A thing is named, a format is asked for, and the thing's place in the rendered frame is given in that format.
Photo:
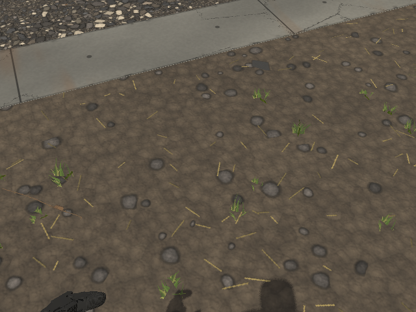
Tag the left robot hand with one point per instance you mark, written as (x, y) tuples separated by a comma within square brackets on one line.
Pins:
[(76, 302)]

